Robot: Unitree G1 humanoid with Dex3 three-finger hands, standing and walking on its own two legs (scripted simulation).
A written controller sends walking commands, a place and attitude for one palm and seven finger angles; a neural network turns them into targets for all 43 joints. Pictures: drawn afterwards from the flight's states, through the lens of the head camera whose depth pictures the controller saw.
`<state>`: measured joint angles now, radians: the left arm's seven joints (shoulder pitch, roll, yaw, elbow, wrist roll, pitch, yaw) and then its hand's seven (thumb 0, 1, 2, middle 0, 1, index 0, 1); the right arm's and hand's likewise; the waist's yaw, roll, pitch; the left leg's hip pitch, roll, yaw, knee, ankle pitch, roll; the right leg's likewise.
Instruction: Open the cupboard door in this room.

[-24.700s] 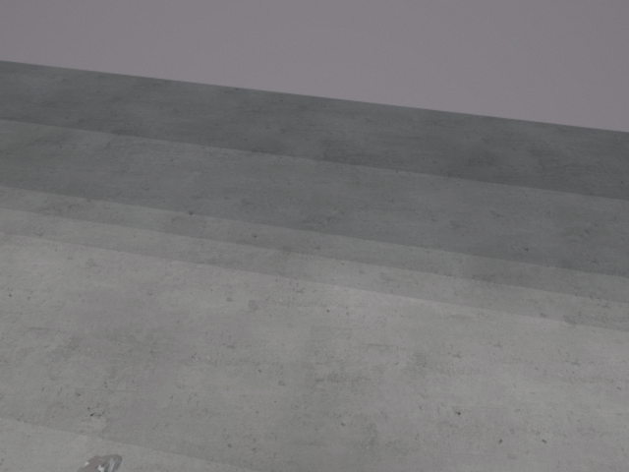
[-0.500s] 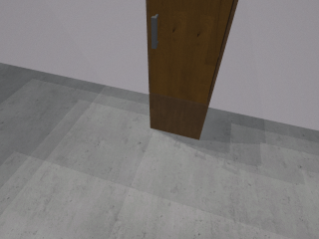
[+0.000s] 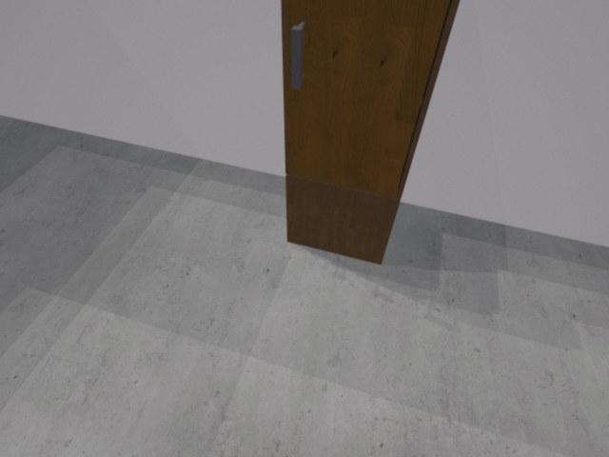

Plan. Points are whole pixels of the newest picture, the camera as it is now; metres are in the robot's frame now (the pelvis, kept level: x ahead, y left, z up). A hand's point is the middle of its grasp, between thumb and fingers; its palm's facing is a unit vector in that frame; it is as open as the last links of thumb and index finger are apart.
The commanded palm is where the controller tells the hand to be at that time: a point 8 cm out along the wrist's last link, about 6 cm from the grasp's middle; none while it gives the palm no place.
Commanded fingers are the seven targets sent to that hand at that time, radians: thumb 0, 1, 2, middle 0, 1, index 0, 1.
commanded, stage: turn to face it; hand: left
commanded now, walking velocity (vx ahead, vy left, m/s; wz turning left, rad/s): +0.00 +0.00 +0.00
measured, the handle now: (299, 56) +1.01 +0.07 +0.06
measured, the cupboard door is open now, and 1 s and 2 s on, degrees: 0 0 0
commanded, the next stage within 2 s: take the last steps up to it in 0.56 s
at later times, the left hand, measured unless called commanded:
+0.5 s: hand out of the picture +0.02 +0.20 -0.19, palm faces -0.08 -0.97 -0.23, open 7.4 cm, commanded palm none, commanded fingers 0.00 0.90 0.90 -0.20 -0.30 -0.20 -0.30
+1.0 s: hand out of the picture +0.03 +0.22 -0.18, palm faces -0.15 -0.98 -0.16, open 7.4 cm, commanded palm none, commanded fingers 0.00 0.90 0.90 -0.20 -0.30 -0.20 -0.30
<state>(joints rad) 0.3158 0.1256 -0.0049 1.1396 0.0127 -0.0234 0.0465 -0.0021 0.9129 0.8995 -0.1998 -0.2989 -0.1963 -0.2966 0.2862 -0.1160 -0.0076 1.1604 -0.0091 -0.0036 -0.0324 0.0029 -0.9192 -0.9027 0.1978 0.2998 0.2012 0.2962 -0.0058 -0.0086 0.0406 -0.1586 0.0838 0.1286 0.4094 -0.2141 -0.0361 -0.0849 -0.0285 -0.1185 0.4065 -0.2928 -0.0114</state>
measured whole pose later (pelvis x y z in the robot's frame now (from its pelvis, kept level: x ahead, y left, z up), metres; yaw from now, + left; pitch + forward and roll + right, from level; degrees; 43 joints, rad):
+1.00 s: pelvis -0.01 +0.04 +0.00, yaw -11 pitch -1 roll -2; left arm 0.28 0.19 0.05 1.07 0.03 0.02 -0.01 0.00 0.91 0.90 -0.20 -0.30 -0.20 -0.30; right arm 0.30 -0.16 -0.03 1.03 -0.03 -0.03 -0.01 0.00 -0.91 -0.90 0.20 0.30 0.20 0.30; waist 0.00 -0.02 0.01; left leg -0.13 0.02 0.09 0.44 -0.30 0.04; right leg -0.42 -0.02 -0.04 0.96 -0.39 -0.01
